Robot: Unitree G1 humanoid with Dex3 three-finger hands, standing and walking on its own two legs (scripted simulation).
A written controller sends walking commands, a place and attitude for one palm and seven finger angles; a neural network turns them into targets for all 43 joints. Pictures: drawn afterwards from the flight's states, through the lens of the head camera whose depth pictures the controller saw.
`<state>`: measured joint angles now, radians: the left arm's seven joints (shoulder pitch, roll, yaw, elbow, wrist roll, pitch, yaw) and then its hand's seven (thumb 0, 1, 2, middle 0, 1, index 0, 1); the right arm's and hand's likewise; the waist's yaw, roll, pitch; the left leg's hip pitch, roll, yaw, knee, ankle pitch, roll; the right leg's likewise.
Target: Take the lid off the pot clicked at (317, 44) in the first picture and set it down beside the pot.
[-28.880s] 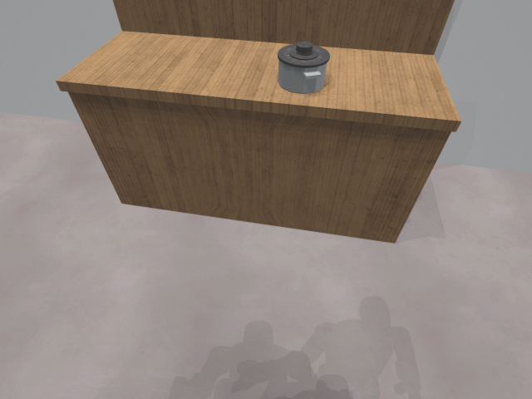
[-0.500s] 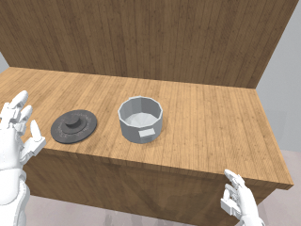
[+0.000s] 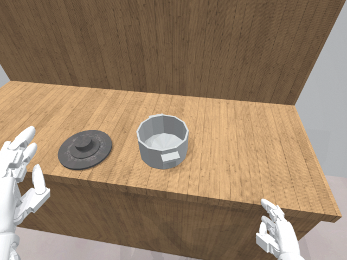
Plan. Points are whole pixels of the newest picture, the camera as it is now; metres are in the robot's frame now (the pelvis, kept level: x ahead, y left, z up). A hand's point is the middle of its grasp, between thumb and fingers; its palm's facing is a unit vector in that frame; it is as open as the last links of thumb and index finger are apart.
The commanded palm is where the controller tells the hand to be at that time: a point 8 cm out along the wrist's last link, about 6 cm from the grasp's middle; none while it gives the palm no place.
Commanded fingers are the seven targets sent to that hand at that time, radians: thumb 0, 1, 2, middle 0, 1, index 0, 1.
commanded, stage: draw the hand back to the body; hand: left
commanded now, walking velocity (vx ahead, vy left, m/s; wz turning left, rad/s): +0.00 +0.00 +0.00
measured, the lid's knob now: (83, 143) +0.47 +0.36 -0.04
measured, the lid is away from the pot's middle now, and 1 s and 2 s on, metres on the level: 0.27 0.27 0.27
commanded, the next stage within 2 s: step back with the hand held close in 0.02 s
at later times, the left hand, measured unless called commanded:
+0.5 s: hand (46, 200) +0.17 +0.25 +0.14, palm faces +0.22 -0.85 -0.48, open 7.5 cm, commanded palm +0.12 +0.29 +0.17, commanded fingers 0.00 0.90 0.90 -0.20 -0.30 -0.20 -0.30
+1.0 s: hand (17, 220) +0.13 +0.27 +0.15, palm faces +0.29 -0.81 -0.51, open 7.5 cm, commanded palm +0.06 +0.30 +0.17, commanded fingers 0.00 0.90 0.90 -0.20 -0.30 -0.20 -0.30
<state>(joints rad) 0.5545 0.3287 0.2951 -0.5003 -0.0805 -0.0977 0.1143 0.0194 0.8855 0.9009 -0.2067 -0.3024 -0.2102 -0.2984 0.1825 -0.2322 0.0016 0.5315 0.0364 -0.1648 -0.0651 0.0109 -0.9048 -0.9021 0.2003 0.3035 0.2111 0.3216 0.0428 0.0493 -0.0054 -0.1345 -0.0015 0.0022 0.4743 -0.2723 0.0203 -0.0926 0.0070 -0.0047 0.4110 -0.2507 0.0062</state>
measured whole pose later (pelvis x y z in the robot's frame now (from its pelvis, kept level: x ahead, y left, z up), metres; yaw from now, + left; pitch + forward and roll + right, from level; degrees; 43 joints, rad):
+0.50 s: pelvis -0.02 +0.02 +0.00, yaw -1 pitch +1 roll -1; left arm 0.68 0.43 0.38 -0.65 -0.05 -0.19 0.08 0.02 0.88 0.90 -0.21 -0.30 -0.21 -0.30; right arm 0.09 -0.20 -0.03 0.45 0.02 -0.08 -0.03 0.01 -0.91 -0.90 0.20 0.30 0.18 0.29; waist 0.01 -0.05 0.08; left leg -0.29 -0.02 0.03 0.52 -0.25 0.05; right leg -0.26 -0.01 0.02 0.49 -0.24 0.03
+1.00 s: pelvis -0.07 +0.03 -0.01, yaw -1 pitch +1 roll -3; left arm 0.67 0.46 0.44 -0.64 -0.04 -0.25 0.15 0.02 0.88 0.90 -0.21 -0.30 -0.21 -0.30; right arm 0.26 -0.19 -0.02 0.57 0.02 -0.06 -0.06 0.01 -0.91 -0.90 0.20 0.30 0.20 0.30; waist -0.03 -0.02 0.07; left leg -0.42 0.01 0.02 0.63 -0.23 0.06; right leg -0.36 -0.02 -0.05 0.63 -0.33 0.02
